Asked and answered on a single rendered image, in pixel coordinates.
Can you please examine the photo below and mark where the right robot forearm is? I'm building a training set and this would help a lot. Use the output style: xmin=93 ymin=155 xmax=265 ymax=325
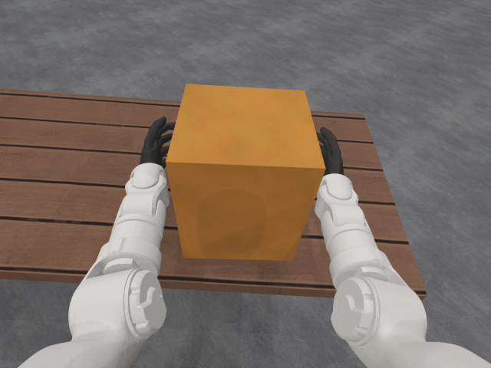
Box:
xmin=315 ymin=173 xmax=426 ymax=313

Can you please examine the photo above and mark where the table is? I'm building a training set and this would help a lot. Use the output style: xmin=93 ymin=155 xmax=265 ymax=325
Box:
xmin=0 ymin=89 xmax=427 ymax=301

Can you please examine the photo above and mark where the robot left upper arm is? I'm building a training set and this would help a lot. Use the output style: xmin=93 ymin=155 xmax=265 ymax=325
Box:
xmin=18 ymin=268 xmax=166 ymax=368

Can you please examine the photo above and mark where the robot right upper arm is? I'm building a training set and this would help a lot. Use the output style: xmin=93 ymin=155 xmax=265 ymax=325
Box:
xmin=331 ymin=275 xmax=491 ymax=368

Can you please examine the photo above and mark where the carton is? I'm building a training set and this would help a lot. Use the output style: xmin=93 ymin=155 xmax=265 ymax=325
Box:
xmin=166 ymin=84 xmax=326 ymax=261

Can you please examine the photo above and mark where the robot left hand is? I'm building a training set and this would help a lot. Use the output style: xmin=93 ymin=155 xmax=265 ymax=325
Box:
xmin=140 ymin=117 xmax=176 ymax=169

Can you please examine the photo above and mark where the left robot forearm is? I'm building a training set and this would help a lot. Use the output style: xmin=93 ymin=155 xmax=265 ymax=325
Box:
xmin=68 ymin=163 xmax=170 ymax=335

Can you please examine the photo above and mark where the robot right hand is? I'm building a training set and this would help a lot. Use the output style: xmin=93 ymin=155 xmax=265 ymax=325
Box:
xmin=316 ymin=126 xmax=344 ymax=178

